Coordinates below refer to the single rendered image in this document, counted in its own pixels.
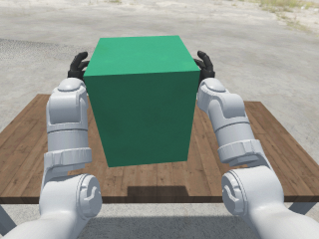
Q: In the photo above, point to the robot left upper arm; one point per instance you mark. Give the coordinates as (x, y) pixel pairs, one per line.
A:
(67, 203)

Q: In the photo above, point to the robot right forearm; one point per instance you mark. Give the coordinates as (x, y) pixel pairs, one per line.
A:
(235, 138)

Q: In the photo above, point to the left robot hand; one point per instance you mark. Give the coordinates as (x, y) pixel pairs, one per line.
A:
(77, 66)

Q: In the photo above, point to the right robot hand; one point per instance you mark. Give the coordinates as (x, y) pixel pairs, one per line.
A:
(206, 67)

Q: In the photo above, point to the robot left forearm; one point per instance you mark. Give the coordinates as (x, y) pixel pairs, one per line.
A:
(67, 130)

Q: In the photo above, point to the robot right upper arm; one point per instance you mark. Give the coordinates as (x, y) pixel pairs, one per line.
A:
(254, 193)

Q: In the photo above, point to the carton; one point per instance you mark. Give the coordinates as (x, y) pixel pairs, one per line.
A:
(143, 92)

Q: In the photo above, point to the table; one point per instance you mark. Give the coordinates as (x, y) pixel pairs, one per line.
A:
(24, 141)

